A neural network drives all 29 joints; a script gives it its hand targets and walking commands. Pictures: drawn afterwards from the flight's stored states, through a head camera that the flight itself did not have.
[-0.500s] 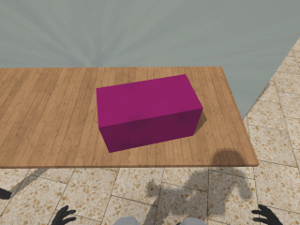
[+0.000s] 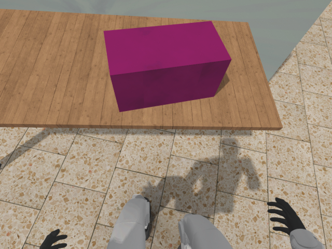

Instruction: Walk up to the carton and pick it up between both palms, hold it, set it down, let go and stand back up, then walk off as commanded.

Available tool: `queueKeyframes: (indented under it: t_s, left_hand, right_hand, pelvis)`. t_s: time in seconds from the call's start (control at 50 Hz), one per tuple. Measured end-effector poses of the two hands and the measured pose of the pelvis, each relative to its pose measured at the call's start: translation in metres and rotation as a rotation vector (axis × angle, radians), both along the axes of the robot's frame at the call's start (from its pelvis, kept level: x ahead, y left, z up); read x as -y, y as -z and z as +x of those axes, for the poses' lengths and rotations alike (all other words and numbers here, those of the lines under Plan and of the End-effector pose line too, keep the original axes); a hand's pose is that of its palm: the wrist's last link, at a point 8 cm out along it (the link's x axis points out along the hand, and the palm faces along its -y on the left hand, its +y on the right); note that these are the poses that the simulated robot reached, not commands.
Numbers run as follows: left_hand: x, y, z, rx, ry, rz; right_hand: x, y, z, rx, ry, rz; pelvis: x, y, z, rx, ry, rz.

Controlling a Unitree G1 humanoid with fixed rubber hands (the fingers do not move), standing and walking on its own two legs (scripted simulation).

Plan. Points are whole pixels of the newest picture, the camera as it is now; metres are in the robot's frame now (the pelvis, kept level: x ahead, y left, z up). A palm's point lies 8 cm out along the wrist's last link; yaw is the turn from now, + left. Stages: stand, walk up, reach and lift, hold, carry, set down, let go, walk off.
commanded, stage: walk off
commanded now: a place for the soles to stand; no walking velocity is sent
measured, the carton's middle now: (164, 67) +0.59 +0.03 -0.01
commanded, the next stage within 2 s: none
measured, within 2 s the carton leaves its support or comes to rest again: neither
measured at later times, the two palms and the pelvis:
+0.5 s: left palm out of the picture -0.07 +0.31 -0.09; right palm out of the picture -0.02 -0.34 -0.11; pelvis -0.16 -0.02 -0.01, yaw +4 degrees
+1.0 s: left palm out of the picture -0.05 +0.24 -0.11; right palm out of the picture -0.05 -0.38 -0.07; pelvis -0.15 -0.07 +0.00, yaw +2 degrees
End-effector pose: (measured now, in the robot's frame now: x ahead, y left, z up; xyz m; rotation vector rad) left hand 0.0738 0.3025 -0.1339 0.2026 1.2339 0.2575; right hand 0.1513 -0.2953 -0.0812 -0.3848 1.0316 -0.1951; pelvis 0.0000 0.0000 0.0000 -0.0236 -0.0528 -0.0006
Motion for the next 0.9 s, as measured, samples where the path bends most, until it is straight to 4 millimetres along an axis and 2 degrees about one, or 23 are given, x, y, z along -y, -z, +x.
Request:
queueKeyframes:
  t_s: [0.1,0.14,0.22,0.3,0.4,0.5,0.58,0.66,0.78,0.9]
  left_hand:
    - [0.014,0.003,-0.041,0.010,0.005,0.044]
    - [0.016,-0.005,-0.065,0.016,-0.008,0.070]
    - [0.016,-0.027,-0.115,0.016,-0.045,0.119]
    - [0.010,-0.047,-0.139,0.037,-0.053,0.158]
    - [0.004,-0.056,-0.140,0.129,-0.031,0.169]
    - [-0.006,-0.048,-0.142,0.213,-0.032,0.140]
    - [-0.005,-0.034,-0.154,0.197,-0.021,0.078]
    - [-0.003,-0.031,-0.145,0.222,-0.011,0.038]
    - [0.017,-0.018,-0.135,0.223,0.012,-0.011]
    - [0.043,-0.012,-0.128,0.197,0.016,-0.007]
  right_hand:
    - [0.017,0.025,-0.033,0.031,0.002,0.040]
    - [0.024,0.034,-0.050,0.030,0.002,0.055]
    - [0.030,0.035,-0.073,0.034,-0.008,0.071]
    - [0.037,0.033,-0.092,0.047,-0.024,0.068]
    - [0.046,0.031,-0.128,0.017,-0.032,0.026]
    - [0.041,0.028,-0.169,-0.027,-0.048,-0.021]
    - [0.027,0.011,-0.203,-0.004,0.000,-0.023]
    - [0.025,-0.008,-0.237,-0.024,0.046,-0.043]
    - [0.034,-0.027,-0.241,-0.001,0.069,-0.071]
    - [0.060,-0.021,-0.226,0.003,0.066,-0.067]
  pelvis:
    - [0.019,0.017,-0.043,0.018,0.007,0.031]
    - [0.026,0.019,-0.062,0.050,-0.010,0.015]
    - [0.034,0.014,-0.088,0.085,-0.037,0.046]
    - [0.033,0.008,-0.111,0.093,-0.042,0.047]
    - [0.027,0.008,-0.136,0.098,-0.051,0.039]
    - [0.016,0.014,-0.158,0.101,-0.078,0.008]
    - [0.006,0.008,-0.168,0.110,-0.055,0.021]
    - [0.005,-0.001,-0.166,0.091,-0.044,0.003]
    - [0.018,-0.005,-0.163,0.071,-0.029,0.007]
    - [0.043,-0.001,-0.153,0.049,-0.025,0.039]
